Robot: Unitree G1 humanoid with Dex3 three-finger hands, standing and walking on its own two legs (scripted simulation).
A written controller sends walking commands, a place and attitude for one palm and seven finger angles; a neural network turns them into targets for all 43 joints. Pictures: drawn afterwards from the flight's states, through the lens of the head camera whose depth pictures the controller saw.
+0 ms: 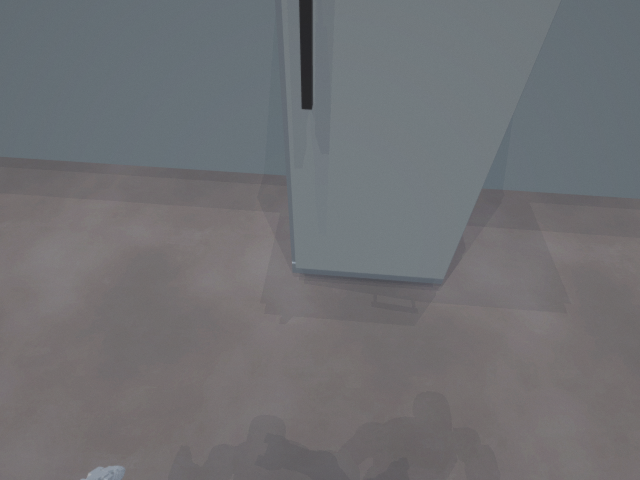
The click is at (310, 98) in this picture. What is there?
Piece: fridge door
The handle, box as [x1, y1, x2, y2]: [299, 0, 312, 109]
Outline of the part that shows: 299,0 301,99 302,108 311,109 312,0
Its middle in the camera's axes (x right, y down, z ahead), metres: -0.03 -0.48 +0.75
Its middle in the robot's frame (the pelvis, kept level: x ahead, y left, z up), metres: +0.91 +0.08 +0.25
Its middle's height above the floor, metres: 1.02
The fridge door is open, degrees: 0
